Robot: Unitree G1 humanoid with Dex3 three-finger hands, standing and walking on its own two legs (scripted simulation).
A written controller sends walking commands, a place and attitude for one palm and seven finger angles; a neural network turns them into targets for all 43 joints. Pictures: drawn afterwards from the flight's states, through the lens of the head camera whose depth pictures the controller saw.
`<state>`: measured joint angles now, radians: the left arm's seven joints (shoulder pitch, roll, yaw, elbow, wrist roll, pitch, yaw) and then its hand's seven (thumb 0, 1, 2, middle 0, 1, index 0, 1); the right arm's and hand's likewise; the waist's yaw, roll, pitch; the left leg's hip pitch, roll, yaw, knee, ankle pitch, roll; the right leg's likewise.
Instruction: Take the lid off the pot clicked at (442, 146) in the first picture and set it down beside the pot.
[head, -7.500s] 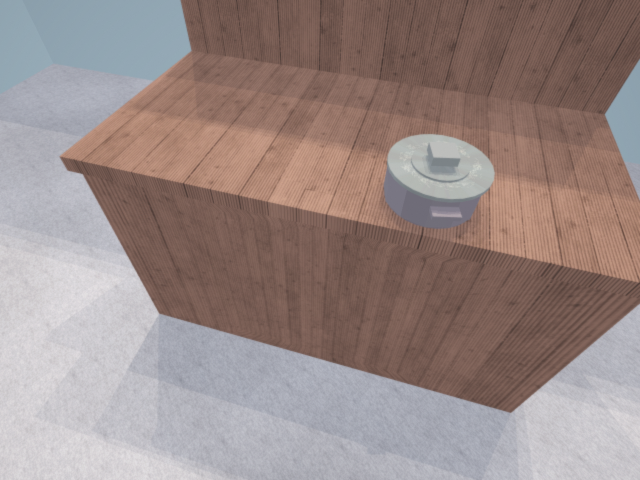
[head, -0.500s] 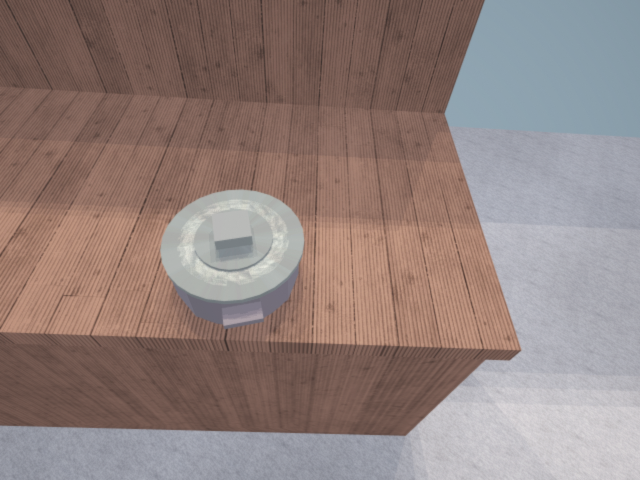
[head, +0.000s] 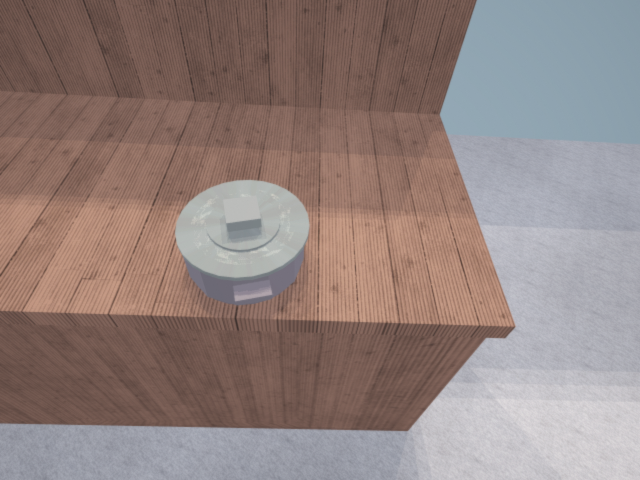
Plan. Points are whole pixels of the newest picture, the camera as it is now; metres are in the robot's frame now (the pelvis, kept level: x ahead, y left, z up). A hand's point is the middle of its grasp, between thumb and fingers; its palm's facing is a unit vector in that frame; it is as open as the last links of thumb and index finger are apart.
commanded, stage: come to a stop and stand still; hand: left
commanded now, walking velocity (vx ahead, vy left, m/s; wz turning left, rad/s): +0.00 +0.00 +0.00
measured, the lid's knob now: (242, 213) +0.46 +0.15 +0.05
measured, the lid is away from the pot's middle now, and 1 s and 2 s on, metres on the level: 0.00 0.00 0.00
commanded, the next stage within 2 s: look again from close up in 0.62 s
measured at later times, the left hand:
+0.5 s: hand out of the picture +0.07 +0.18 -0.17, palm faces +0.04 -0.97 -0.24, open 7.4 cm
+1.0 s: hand out of the picture +0.08 +0.17 -0.17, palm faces +0.02 -0.97 -0.24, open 7.4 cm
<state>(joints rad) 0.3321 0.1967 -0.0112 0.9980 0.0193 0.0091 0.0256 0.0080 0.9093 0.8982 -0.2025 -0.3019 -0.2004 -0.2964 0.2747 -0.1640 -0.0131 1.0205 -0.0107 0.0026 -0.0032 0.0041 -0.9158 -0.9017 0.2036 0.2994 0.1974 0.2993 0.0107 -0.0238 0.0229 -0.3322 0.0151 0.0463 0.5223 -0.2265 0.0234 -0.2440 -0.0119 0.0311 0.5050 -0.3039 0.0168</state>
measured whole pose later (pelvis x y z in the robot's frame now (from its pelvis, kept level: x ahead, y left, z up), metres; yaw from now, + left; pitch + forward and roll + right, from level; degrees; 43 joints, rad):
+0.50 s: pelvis +0.04 +0.00 +0.00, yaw +1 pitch +0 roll +0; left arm 0.27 0.15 -0.01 1.02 0.01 -0.02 0.05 0.01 0.91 0.90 -0.20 -0.30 -0.20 -0.30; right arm 0.23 -0.19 -0.03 1.02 -0.01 0.00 -0.02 0.02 -0.92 -0.90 0.20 0.30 0.20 0.30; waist -0.01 0.03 0.03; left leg -0.29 -0.01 0.04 0.56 -0.28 0.03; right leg -0.19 -0.04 0.02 0.54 -0.35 0.04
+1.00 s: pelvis +0.05 -0.01 +0.00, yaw +1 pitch +0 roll +0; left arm 0.27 0.17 -0.01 1.01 0.01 -0.01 0.05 0.01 0.91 0.90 -0.20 -0.30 -0.20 -0.30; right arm 0.20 -0.18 -0.01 1.05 -0.01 0.00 -0.01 0.01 -0.91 -0.90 0.20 0.30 0.20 0.30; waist 0.00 0.02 0.06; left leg -0.23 0.00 0.04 0.49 -0.25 0.01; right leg -0.14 -0.02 0.02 0.48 -0.34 0.02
